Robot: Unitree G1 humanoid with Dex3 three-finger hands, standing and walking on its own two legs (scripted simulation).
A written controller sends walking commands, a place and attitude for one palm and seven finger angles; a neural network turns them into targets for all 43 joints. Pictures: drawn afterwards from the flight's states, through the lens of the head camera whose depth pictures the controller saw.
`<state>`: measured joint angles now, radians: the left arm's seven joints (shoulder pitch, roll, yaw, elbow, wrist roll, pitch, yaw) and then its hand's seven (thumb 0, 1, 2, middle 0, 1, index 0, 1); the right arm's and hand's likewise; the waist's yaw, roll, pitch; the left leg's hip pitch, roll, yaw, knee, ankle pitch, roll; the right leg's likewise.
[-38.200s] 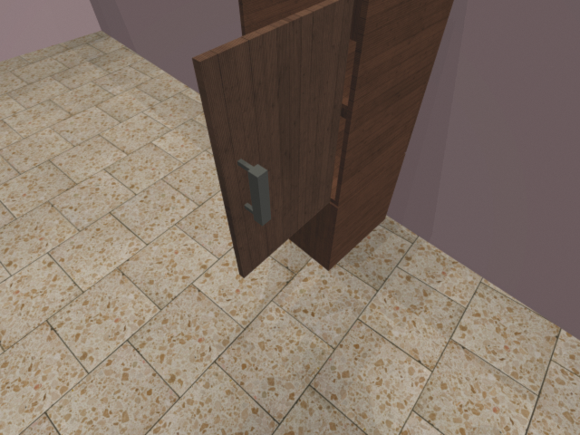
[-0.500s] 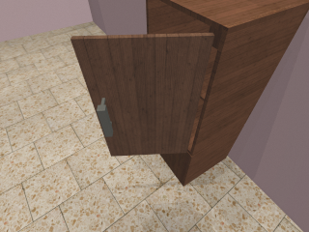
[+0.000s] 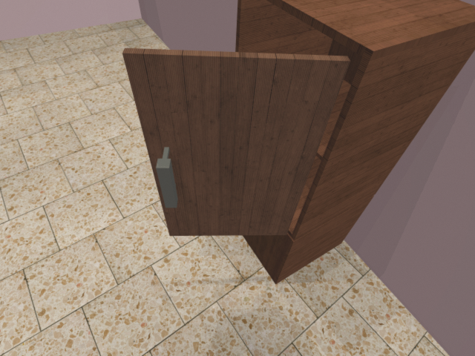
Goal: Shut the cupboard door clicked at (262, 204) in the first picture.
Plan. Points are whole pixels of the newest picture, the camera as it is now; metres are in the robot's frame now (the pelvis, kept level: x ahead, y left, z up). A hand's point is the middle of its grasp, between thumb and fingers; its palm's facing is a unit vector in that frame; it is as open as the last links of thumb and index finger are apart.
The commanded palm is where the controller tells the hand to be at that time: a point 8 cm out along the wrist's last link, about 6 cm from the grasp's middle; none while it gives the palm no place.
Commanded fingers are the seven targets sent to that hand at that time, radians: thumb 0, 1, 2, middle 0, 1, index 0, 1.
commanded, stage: look again from close up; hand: left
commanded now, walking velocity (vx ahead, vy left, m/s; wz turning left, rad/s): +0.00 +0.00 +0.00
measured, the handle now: (169, 177) +0.48 +0.19 -0.03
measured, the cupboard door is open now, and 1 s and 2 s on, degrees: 61 61 61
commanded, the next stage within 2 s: raise the hand and make a fist in 0.34 s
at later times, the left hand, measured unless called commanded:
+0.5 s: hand out of the picture +0.06 +0.20 -0.16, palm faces +0.11 -0.97 -0.22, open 7.4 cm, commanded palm +0.11 +0.23 -0.07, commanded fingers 0.00 0.90 0.90 -0.25 -0.36 -0.25 -0.36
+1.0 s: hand (131, 345) +0.15 +0.18 -0.05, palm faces +0.21 -0.98 -0.04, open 5.5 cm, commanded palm +0.13 +0.23 -0.05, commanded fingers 0.00 0.90 0.90 -0.71 -0.86 -0.71 -0.86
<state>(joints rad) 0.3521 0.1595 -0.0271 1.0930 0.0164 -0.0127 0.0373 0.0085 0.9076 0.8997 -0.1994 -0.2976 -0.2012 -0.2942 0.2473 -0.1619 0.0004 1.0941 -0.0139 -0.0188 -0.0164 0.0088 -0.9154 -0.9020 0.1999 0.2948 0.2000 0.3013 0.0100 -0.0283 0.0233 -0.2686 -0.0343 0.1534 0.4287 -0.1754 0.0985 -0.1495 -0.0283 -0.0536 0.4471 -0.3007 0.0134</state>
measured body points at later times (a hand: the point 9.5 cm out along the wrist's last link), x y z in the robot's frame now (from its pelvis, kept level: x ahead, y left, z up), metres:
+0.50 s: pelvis +0.01 +0.01 +0.00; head +0.04 +0.03 +0.45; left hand +0.06 +0.25 -0.14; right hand +0.05 -0.23 -0.14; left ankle +0.04 +0.05 -0.74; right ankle -0.04 -0.13 -0.73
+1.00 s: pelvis +0.00 -0.04 -0.11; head +0.05 -0.01 +0.33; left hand +0.13 +0.23 -0.05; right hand +0.27 -0.22 -0.15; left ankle +0.04 +0.05 -0.74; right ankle +0.05 -0.10 -0.74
